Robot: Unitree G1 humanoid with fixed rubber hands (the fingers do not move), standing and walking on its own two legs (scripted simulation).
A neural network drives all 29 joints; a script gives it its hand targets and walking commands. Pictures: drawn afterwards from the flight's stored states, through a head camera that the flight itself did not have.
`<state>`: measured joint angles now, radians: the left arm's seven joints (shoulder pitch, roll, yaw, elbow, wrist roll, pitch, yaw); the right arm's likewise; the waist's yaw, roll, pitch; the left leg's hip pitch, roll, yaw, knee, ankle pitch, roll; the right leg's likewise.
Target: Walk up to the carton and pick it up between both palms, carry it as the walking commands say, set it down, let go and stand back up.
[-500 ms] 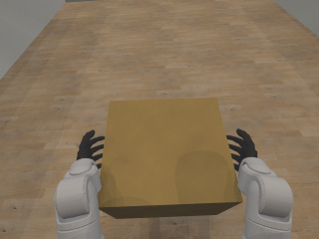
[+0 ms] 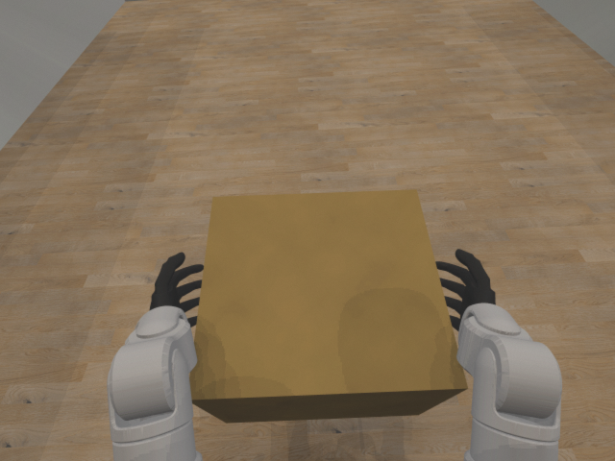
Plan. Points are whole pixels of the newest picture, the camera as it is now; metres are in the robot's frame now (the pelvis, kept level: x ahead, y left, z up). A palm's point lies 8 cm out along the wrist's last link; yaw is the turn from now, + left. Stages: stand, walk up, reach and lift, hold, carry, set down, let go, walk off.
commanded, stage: carry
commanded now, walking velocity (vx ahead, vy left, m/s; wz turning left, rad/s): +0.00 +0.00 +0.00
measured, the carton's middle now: (318, 309) +0.31 +0.00 +0.01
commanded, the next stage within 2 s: hold in 0.56 s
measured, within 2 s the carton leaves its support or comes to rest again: neither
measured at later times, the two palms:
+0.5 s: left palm (176, 323) +0.27 +0.18 +0.06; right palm (459, 314) +0.27 -0.17 +0.06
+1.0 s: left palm (197, 316) +0.29 +0.16 +0.04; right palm (468, 308) +0.29 -0.19 +0.04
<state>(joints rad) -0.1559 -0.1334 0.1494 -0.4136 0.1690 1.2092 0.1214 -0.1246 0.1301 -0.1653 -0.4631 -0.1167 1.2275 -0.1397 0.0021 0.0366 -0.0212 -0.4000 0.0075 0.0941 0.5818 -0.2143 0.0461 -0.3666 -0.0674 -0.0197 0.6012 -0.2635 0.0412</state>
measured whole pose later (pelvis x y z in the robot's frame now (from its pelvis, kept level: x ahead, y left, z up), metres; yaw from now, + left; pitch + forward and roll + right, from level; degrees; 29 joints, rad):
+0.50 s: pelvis +0.00 +0.00 +0.00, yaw +0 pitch +2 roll +0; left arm -0.16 -0.13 0.21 -0.15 0.17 0.96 0.10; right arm -0.14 0.13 -0.17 -0.19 -0.17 0.98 -0.11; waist 0.00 0.04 -0.03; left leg -0.40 0.01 0.09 0.58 -0.22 0.05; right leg -0.37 -0.07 -0.02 0.60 -0.27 0.04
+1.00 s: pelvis +0.01 -0.01 +0.00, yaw +0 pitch -1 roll +1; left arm -0.23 -0.11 0.21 0.21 0.17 0.72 0.10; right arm -0.21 0.08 -0.22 0.16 -0.25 0.73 -0.02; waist 0.00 0.02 -0.05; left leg -0.33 0.01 0.09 0.56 -0.22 0.04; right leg -0.31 -0.06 -0.02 0.60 -0.28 0.03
